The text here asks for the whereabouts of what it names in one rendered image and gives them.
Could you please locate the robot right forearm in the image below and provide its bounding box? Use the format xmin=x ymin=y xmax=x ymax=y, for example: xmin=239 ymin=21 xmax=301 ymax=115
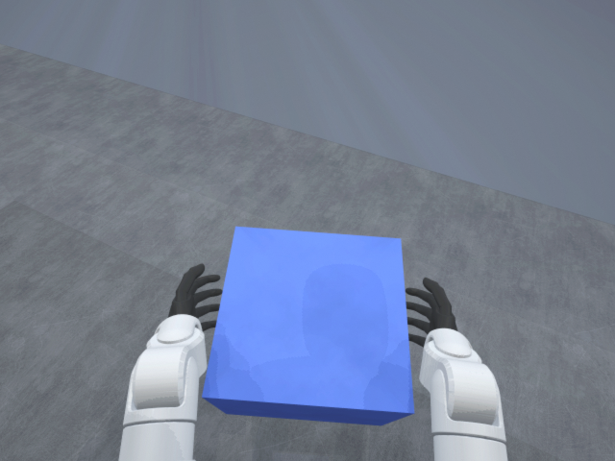
xmin=419 ymin=328 xmax=507 ymax=461

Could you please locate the carton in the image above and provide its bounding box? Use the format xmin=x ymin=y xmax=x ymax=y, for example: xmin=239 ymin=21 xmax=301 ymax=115
xmin=202 ymin=227 xmax=414 ymax=425

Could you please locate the right robot hand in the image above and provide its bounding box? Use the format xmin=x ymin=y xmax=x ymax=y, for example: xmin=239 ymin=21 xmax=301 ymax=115
xmin=406 ymin=278 xmax=457 ymax=348

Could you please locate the left robot hand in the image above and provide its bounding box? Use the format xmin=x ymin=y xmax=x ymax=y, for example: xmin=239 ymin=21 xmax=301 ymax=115
xmin=168 ymin=263 xmax=223 ymax=331

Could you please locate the robot left forearm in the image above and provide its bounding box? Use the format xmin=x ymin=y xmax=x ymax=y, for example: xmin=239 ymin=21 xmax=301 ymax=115
xmin=118 ymin=314 xmax=207 ymax=461

